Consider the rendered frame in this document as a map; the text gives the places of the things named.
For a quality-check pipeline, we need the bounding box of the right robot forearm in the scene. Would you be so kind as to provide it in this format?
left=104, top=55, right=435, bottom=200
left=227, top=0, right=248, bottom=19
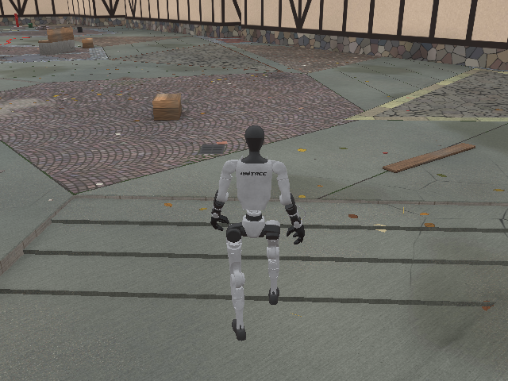
left=285, top=193, right=302, bottom=229

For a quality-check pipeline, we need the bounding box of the robot left upper arm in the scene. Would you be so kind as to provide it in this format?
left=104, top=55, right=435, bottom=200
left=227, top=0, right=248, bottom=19
left=216, top=160, right=238, bottom=202

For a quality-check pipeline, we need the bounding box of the robot left thigh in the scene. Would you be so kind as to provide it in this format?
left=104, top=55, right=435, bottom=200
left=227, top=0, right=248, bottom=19
left=226, top=222, right=245, bottom=288

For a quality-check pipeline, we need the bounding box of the robot left hand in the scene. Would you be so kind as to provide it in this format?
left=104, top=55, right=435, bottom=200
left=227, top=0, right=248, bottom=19
left=210, top=215, right=229, bottom=231

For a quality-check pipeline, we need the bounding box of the robot right hand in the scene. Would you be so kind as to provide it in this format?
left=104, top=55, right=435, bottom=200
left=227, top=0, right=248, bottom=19
left=287, top=225, right=305, bottom=244

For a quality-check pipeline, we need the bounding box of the left robot forearm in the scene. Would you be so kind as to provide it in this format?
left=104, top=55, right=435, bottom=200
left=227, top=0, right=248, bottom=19
left=211, top=190, right=225, bottom=218

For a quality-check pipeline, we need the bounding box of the robot right shin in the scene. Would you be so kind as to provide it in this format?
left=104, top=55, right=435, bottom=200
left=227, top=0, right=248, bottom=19
left=268, top=247, right=279, bottom=294

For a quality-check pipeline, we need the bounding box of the robot right upper arm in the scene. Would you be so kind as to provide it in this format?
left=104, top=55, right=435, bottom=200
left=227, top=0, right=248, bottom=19
left=271, top=160, right=292, bottom=206

